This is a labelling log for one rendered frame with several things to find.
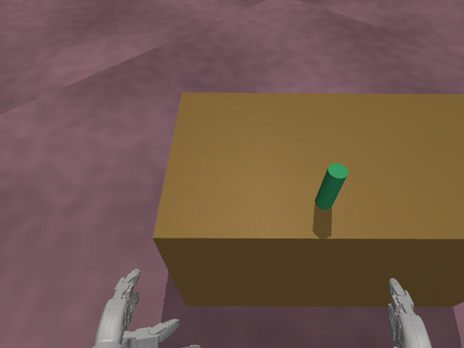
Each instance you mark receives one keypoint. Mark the can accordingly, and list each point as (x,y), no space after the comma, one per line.
(331,185)

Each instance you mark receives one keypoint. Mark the left robot hand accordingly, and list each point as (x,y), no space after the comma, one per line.
(117,315)

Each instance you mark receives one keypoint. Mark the right robot hand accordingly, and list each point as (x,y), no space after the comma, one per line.
(406,328)

